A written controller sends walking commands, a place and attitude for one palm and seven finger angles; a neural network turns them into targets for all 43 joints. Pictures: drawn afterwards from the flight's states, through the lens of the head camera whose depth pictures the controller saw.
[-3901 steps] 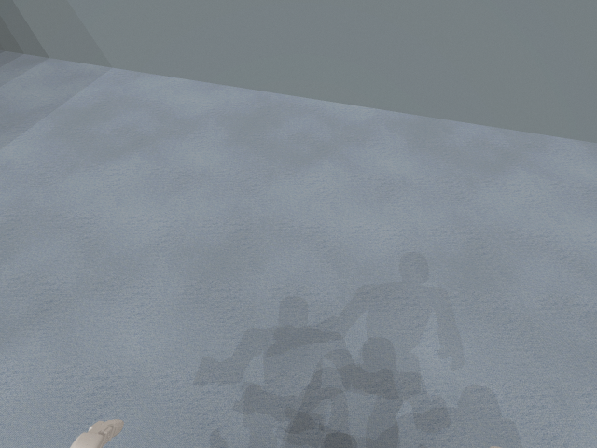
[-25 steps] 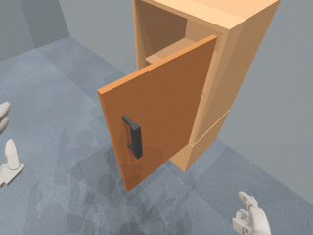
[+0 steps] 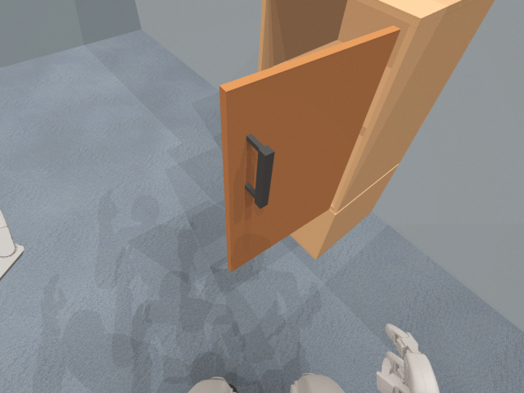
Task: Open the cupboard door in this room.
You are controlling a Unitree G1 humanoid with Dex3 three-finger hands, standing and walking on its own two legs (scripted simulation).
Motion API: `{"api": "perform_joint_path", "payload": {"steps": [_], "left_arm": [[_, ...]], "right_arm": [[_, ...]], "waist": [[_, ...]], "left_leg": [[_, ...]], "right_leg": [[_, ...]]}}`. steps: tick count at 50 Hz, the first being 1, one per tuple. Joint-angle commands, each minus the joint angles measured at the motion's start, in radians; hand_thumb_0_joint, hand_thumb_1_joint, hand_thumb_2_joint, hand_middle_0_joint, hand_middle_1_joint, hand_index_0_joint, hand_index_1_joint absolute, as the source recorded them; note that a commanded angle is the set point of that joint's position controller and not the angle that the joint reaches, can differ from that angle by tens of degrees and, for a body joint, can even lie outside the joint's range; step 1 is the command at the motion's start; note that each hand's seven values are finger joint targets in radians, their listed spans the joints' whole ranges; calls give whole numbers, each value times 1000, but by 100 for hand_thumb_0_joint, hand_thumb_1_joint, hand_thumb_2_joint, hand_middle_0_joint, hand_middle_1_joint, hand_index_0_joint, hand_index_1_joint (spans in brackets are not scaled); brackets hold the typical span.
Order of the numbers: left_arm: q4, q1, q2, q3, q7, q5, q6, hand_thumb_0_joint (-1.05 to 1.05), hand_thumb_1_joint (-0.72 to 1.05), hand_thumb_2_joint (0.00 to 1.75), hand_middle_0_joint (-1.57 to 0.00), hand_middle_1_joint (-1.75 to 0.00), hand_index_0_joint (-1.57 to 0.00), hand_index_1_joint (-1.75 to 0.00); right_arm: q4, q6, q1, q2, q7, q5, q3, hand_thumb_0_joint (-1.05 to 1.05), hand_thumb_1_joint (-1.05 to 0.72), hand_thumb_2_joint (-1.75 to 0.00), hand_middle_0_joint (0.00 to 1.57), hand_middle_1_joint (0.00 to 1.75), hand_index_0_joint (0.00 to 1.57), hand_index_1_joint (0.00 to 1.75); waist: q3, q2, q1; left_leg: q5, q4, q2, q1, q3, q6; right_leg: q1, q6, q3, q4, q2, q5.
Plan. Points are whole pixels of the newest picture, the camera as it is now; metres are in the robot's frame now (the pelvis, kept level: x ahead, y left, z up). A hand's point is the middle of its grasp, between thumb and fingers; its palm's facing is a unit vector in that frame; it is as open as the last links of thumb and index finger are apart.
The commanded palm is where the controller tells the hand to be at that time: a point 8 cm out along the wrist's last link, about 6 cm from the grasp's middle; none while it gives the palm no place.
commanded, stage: stop stepping back and stand still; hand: left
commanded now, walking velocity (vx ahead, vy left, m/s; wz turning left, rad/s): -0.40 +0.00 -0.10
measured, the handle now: (257, 172) +0.47 +0.05 +0.04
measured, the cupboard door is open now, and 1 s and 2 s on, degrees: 86 86 86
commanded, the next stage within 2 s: let the arm hang, fingers relaxed in 1.42 s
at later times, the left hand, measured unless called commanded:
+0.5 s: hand (25, 331) +0.15 +0.24 +0.16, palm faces +0.39 -0.82 -0.41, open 7.4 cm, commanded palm +0.09 +0.27 +0.19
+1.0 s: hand out of the picture +0.11 +0.24 +0.15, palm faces +0.34 -0.84 -0.43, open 7.4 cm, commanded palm +0.04 +0.28 +0.19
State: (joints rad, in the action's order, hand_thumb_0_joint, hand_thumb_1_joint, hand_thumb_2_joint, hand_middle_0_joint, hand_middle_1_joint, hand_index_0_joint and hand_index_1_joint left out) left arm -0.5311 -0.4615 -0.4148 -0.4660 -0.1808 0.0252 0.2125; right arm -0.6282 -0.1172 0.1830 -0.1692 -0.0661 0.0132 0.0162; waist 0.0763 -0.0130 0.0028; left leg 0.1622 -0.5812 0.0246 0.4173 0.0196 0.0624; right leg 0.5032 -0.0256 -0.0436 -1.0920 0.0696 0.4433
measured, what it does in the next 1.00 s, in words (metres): walks backwards: right foot, then left foot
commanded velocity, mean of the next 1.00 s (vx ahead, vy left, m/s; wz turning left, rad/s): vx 0.06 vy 0.03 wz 0.00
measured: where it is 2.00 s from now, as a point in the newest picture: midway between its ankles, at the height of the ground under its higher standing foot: outside the picture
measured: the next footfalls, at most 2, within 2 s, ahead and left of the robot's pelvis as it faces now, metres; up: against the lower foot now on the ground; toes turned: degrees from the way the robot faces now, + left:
right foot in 0.24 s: -0.12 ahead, -0.12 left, +0.00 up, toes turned -8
left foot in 0.44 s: -0.06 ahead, +0.10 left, +0.00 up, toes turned -5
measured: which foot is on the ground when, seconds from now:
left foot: down 0.00-0.24, up 0.26-0.42, down 0.44-1.00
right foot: up 0.00-0.22, down 0.24-1.00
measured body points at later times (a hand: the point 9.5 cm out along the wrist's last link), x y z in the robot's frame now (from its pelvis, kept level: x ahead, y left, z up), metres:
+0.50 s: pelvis -0.08 -0.02 +0.00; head -0.09 -0.01 +0.45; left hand +0.12 +0.28 +0.18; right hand +0.03 -0.30 -0.09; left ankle -0.03 +0.07 -0.73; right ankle -0.17 -0.11 -0.73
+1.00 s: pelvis -0.13 +0.00 +0.01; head -0.11 +0.01 +0.46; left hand +0.08 +0.29 +0.17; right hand +0.01 -0.25 -0.08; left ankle -0.10 +0.10 -0.73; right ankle -0.15 -0.11 -0.73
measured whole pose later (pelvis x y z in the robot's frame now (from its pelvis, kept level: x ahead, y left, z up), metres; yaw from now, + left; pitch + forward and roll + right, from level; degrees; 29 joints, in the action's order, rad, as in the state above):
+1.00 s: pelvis -0.13 +0.00 +0.01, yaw -6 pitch -1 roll +0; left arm -0.42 -0.49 -0.37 -0.38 -0.15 0.03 0.17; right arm -0.65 -0.14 0.21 -0.20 -0.08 0.00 -0.01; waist 0.06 0.02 0.02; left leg 0.22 -0.48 -0.02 0.24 0.03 0.03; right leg 0.18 0.00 0.02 -0.48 -0.01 0.28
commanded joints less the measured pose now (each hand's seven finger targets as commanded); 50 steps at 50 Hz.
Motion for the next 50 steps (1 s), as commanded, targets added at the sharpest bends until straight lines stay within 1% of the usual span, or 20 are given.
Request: {"api": "perform_joint_path", "payload": {"steps": [1, 4, 9, 10, 12, 14, 15, 17, 21, 23, 25, 27, 30, 32, 34, 36, 39, 43, 46, 50], "left_arm": [[-276, -62, -127, -64, -9, 18, 57, 0, 90, 90, -20, -30, -20, -30], [-283, -48, -126, -45, -6, 25, 41, 0, 90, 90, -20, -30, -20, -30], [-262, -151, -216, -133, -1, 48, 23, 0, 90, 90, -20, -30, -20, -30], [-266, -166, -203, -114, 9, 54, 26, 0, 90, 90, -20, -30, -20, -30], [-263, -177, -266, -163, 17, 63, 40, 0, 90, 90, -20, -30, -20, -30], [-268, -125, -299, -204, 1, 65, 46, 0, 90, 90, -20, -30, -20, -30], [-156, -164, -212, -142, 16, 66, 27, 0, 90, 90, -20, -30, -20, -30], [-106, -130, -197, -129, 14, 51, 11, 0, 90, 90, -20, -30, -20, -30], [-38, -2, -160, -50, 14, 30, 20, 0, 90, 90, -20, -30, -20, -30], [-85, 47, -167, -29, 13, 24, 33, 0, 90, 90, -20, -30, -20, -30], [-133, 43, -193, -38, 9, 15, 37, 0, 90, 90, -20, -30, -20, -30], [-187, 44, -188, -36, 14, 9, 37, 0, 90, 90, -20, -30, -20, -30], [-204, -63, -216, -110, 3, 8, 41, 0, 90, 90, -20, -30, -20, -30], [-178, -129, -220, -133, 7, 13, 55, 0, 90, 90, -20, -30, -20, -30], [-139, -145, -194, -124, 10, 25, 55, 0, 90, 90, -20, -30, -20, -30], [-91, -110, -163, -102, 10, 25, 58, 0, 90, 90, -20, -30, -20, -30], [-22, -21, -137, -57, 11, 16, 56, 0, 90, 90, -20, -30, -20, -30], [-74, 45, -140, -17, 9, 6, 53, 0, 90, 90, -20, -30, -20, -30], [-162, 48, -172, -25, 12, -3, 49, 0, 90, 90, -20, -30, -20, -30], [-238, -16, -187, -58, 8, 0, 56, 0, 90, 90, -20, -30, -20, -30]], "right_arm": [[138, -71, -60, -155, 14, -9, 64, 0, -90, -90, 20, 30, 20, 30], [125, -75, -68, -154, 18, -2, 52, 0, -90, -90, 20, 30, 20, 30], [160, -50, -62, -148, 10, -2, 33, 0, -90, -90, 20, 30, 20, 30], [170, -37, -66, -132, 10, -7, 24, 0, -90, -90, 20, 30, 20, 30], [158, 0, -67, -123, 8, -3, 19, 0, -90, -90, 20, 30, 20, 30], [165, -12, -86, -129, 6, 6, -1, 0, -90, -90, 20, 30, 20, 30], [139, -12, -29, -127, 0, -28, 16, 0, -90, -90, 20, 30, 20, 30], [156, -14, -70, -137, -11, -35, 15, 0, -90, -90, 20, 30, 20, 30], [118, -37, -49, -170, -33, -26, 24, 0, -90, -90, 20, 30, 20, 30], [133, -39, -23, -200, -31, -32, 39, 0, -90, -90, 20, 30, 20, 30], [138, -46, -22, -175, -24, -20, 24, 0, -90, -90, 20, 30, 20, 30], [135, -66, -59, -184, -13, -11, 30, 0, -90, -90, 20, 30, 20, 30], [165, -63, -76, -168, -8, -13, 24, 0, -90, -90, 20, 30, 20, 30], [180, -46, -71, -148, -5, -8, 27, 0, -90, -90, 20, 30, 20, 30], [158, -22, -50, -157, 5, -13, 49, 0, -90, -90, 20, 30, 20, 30], [133, -22, -31, -157, 0, -13, 43, 0, -90, -90, 20, 30, 20, 30], [130, -44, -53, -135, -21, -17, 17, 0, -90, -90, 20, 30, 20, 30], [127, -71, -43, -181, -36, -15, 36, 0, -90, -90, 20, 30, 20, 30], [135, -77, -43, -161, -32, -11, 16, 0, -90, -90, 20, 30, 20, 30], [156, -91, -67, -156, -22, -6, 13, 0, -90, -90, 20, 30, 20, 30]], "waist": [[-233, -148, -8], [-226, -254, -15], [-260, -247, 6], [-246, -195, -1], [-208, 111, -1], [-221, 69, 8], [-230, 193, -4], [-175, 221, -11], [-137, 42, -23], [-209, -34, -19], [-221, -135, -16], [-129, -154, -8], [-56, -159, 12], [-72, -69, -4], [-68, 164, 1], [-72, 140, -21], [-90, 98, -21], [-152, -25, 6], [-208, -82, -2], [-191, -133, 15]], "left_leg": [[-46, 300, 270, -213, -224, 85], [62, 393, 252, -234, -204, 50], [270, 420, 109, -208, -66, -66], [211, 337, 59, -196, 2, -92], [100, -102, -6, -249, 35, -88], [170, -297, 0, -34, -11, -76], [147, -303, -14, 50, -31, -76], [102, -158, 6, 72, 14, -62], [-121, 135, -19, -222, 37, -12], [-388, 108, 77, -373, -60, 45], [-532, 129, 166, -412, -231, 101], [-157, 300, 203, -165, -285, 85], [329, 361, 126, 80, -169, 21], [283, 158, 18, 56, -60, -42], [190, -247, -45, -11, -33, -79], [179, -347, -7, 23, -61, -76], [105, -3, 9, -90, -17, -59], [-219, 178, 101, -302, -111, -10], [-461, 167, 94, -309, -119, -20], [-204, 246, 106, -205, -129, -19]], "right_leg": [[-37, -3, 22, 49, -23, 48], [-110, 3, 70, 201, -9, 75], [-387, 54, 187, 741, 25, 6], [-413, 71, 162, 838, -11, -57], [-161, 140, -85, 947, -273, -150], [-229, 193, -154, 862, -409, -514], [-358, 147, -77, 769, -333, -631], [-444, 115, -46, 704, -297, -833], [-334, 31, -3, 584, -239, -794], [-265, -34, 34, 445, -151, -691], [-144, -25, 63, 380, -89, -255], [-261, 6, 51, 381, -74, 70], [-431, 38, 94, 597, -81, -62], [-373, 86, -47, 776, -157, -23], [-153, 181, -361, 966, -365, 176], [-182, 176, -255, 899, -352, -65], [-289, 114, -76, 764, -246, -339], [-279, 13, -18, 672, -119, -359], [-352, 9, 45, 598, -97, -501], [-400, 9, 50, 637, -82, -306]]}}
